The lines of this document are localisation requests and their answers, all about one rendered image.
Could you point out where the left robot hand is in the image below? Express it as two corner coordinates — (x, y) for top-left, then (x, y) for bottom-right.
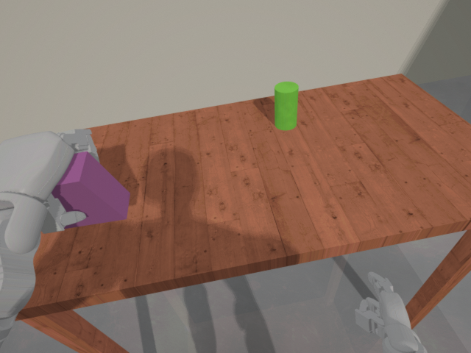
(0, 129), (99, 234)

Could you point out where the right robot hand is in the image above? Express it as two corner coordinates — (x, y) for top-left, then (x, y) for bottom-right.
(355, 272), (411, 338)

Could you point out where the sponge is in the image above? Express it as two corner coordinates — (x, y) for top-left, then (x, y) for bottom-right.
(52, 151), (130, 229)

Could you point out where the table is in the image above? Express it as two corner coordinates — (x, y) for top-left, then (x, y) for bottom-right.
(15, 74), (471, 353)

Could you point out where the left robot forearm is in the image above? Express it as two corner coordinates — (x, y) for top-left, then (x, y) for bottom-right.
(0, 192), (48, 348)

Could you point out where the right robot forearm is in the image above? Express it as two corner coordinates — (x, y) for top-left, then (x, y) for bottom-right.
(382, 324), (427, 353)

